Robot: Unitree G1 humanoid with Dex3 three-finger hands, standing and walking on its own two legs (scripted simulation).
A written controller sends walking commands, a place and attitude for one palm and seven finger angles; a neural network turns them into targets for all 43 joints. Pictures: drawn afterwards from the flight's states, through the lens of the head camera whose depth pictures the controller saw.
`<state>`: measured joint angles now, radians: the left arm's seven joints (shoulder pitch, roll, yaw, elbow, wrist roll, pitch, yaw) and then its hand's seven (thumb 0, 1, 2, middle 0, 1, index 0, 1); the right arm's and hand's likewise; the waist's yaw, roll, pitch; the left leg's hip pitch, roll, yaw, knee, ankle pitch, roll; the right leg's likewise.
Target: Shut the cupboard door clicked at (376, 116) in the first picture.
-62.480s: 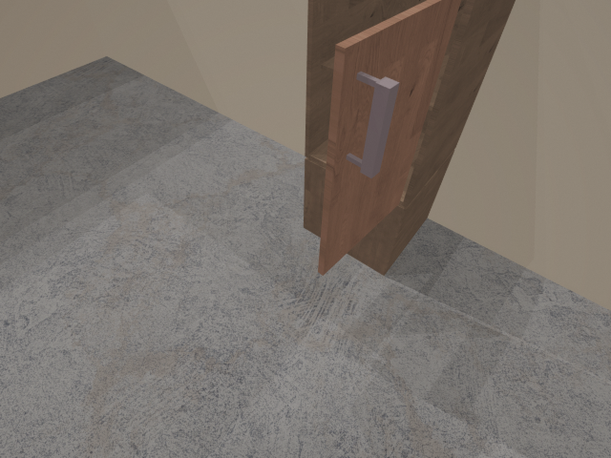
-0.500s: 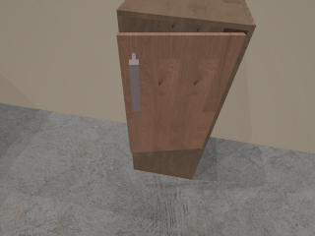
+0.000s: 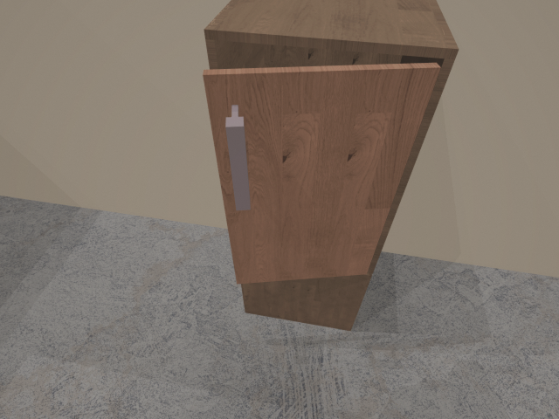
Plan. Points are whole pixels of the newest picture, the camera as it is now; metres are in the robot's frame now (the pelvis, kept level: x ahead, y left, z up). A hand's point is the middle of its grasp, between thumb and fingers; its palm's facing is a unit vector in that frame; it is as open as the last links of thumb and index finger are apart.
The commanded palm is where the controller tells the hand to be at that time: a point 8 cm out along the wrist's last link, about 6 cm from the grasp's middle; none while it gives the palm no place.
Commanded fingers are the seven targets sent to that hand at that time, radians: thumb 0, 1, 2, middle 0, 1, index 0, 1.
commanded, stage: look again from close up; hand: left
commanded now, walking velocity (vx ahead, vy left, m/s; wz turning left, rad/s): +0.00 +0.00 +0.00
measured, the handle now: (239, 159) +0.50 +0.10 +0.11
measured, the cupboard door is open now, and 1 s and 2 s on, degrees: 15 15 15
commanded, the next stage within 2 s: shuffle to correct the standing spot in 0.06 s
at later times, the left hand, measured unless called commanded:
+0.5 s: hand out of the picture +0.02 +0.15 -0.18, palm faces +0.04 -0.98 -0.19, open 7.4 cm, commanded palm none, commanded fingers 0.00 0.90 0.90 -0.20 -0.30 -0.20 -0.30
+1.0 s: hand out of the picture +0.04 +0.11 -0.18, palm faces +0.17 -0.98 -0.11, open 7.4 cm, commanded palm none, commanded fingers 0.00 0.90 0.90 -0.20 -0.30 -0.20 -0.30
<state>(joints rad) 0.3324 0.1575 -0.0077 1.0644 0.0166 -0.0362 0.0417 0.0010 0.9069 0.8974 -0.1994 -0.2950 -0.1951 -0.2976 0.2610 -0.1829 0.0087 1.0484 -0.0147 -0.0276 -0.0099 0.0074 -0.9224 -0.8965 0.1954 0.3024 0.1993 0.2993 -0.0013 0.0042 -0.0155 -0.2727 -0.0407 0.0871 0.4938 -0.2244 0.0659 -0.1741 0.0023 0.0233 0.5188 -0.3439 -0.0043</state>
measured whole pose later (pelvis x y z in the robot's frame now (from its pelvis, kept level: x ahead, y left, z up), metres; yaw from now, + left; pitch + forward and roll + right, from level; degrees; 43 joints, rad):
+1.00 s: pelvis +0.07 -0.05 +0.01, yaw +6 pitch +0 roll -3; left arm 0.31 0.17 0.05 1.04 0.04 0.04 0.01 0.00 0.91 0.90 -0.20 -0.29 -0.20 -0.30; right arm 0.23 -0.14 -0.02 1.03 -0.03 -0.02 -0.05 -0.01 -0.94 -0.90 0.20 0.30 0.20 0.30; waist 0.02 -0.05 0.04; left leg -0.24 0.04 0.10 0.49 -0.25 0.06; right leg -0.49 -0.05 0.01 1.11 -0.31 0.03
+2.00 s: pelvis +0.05 -0.12 +0.00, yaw +8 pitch -1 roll +0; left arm 0.32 0.16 0.02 1.10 0.03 0.02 0.02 0.00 0.91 0.90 -0.20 -0.29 -0.19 -0.30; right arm 0.21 -0.15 -0.01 1.02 -0.01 0.01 -0.03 -0.02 -0.95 -0.90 0.20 0.30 0.20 0.30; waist 0.05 -0.04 0.02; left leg -0.17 -0.04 0.08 0.44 -0.25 0.06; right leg -0.23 -0.06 -0.07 0.46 -0.20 0.02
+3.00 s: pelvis +0.05 -0.14 +0.01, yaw +8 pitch -4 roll +0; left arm 0.25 0.25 0.00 1.04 0.02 -0.02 0.02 0.00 0.90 0.90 -0.20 -0.30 -0.20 -0.30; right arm 0.18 -0.27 -0.01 1.05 -0.01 -0.01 0.00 0.00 -0.91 -0.90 0.20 0.30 0.20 0.30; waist 0.00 -0.01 0.01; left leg -0.14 -0.01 0.08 0.43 -0.23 0.03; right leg -0.19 -0.03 -0.08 0.43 -0.18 -0.01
